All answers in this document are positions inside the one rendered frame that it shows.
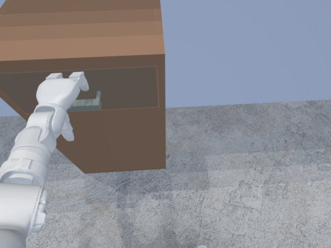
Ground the handle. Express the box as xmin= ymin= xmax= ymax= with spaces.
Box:
xmin=67 ymin=91 xmax=102 ymax=112

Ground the left robot hand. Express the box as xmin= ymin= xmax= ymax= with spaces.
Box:
xmin=36 ymin=72 xmax=89 ymax=141

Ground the drawer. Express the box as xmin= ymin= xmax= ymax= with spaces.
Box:
xmin=0 ymin=66 xmax=158 ymax=114

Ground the left robot upper arm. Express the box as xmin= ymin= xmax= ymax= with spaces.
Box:
xmin=0 ymin=182 xmax=48 ymax=248

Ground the cabinet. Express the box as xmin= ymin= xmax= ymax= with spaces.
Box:
xmin=0 ymin=0 xmax=166 ymax=174

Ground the left robot forearm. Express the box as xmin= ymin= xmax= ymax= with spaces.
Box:
xmin=0 ymin=103 xmax=67 ymax=187

